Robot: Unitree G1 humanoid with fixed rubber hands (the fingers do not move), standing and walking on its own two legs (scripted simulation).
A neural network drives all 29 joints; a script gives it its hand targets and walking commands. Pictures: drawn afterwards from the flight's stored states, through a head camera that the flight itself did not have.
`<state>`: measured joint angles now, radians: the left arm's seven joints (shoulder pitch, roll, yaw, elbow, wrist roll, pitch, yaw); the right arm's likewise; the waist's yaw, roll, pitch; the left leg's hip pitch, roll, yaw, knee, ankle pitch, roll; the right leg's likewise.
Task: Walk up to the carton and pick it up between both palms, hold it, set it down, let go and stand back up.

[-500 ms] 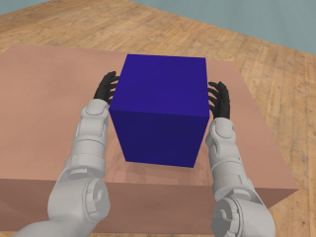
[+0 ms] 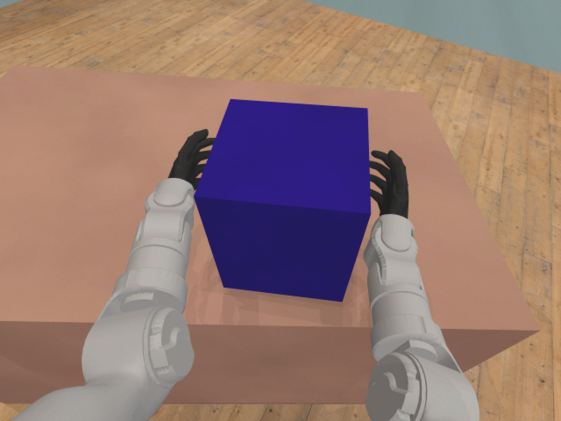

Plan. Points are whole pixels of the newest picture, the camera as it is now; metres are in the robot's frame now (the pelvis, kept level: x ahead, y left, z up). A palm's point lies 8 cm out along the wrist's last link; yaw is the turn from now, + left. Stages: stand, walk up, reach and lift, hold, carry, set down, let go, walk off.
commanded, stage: set down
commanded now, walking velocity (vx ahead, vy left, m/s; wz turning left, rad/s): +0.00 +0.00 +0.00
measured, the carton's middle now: (289, 205) +0.44 -0.03 +0.04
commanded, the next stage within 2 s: none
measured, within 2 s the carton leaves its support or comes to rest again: neither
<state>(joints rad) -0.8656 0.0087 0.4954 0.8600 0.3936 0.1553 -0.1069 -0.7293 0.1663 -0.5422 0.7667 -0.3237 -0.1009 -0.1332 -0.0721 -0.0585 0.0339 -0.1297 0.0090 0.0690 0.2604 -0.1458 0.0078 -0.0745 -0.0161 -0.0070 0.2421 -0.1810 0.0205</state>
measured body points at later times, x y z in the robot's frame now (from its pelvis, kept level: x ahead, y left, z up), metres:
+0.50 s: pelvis +0.00 +0.00 +0.00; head +0.03 +0.02 +0.45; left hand +0.44 +0.13 +0.09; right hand +0.39 -0.17 +0.09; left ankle -0.01 +0.11 -0.75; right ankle -0.04 -0.12 -0.75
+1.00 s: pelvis +0.00 +0.00 +0.00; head +0.04 +0.02 +0.45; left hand +0.45 +0.13 +0.08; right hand +0.40 -0.17 +0.09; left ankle -0.01 +0.11 -0.75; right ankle -0.04 -0.12 -0.75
